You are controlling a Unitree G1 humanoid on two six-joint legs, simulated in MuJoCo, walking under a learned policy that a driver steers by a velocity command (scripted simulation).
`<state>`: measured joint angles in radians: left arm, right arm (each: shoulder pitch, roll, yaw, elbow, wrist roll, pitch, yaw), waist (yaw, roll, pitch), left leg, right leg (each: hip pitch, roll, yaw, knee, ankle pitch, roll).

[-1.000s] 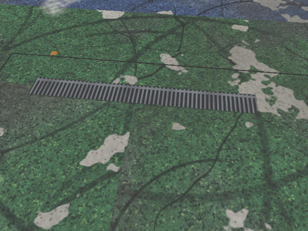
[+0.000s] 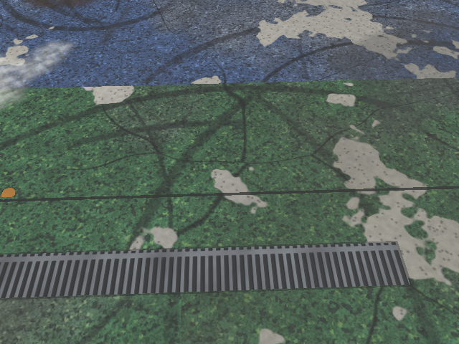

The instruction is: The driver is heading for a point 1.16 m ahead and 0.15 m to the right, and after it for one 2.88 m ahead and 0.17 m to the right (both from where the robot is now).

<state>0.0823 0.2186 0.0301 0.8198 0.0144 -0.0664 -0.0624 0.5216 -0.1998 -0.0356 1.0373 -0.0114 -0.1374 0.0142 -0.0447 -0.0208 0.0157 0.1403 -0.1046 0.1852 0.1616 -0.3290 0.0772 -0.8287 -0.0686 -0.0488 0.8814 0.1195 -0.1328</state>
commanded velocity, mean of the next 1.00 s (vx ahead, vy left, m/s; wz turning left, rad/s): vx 1.00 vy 0.00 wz -0.18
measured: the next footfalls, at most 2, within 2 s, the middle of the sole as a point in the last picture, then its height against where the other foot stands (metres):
right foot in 0.14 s outside the picture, level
left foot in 0.58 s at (229, 254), level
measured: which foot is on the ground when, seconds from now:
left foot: down 0.00-0.14, up 0.16-0.56, down 0.58-1.00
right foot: up 0.00-0.12, down 0.14-0.58, up 0.60-0.98, down 1.00-1.00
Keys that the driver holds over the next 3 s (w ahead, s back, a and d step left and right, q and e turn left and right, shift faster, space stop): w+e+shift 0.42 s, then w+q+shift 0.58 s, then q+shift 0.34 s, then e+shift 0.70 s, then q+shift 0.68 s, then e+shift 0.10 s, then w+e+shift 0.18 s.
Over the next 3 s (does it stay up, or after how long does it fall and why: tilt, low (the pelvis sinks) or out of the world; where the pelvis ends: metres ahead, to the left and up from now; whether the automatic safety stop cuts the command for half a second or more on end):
stays up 1.43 -0.17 0.01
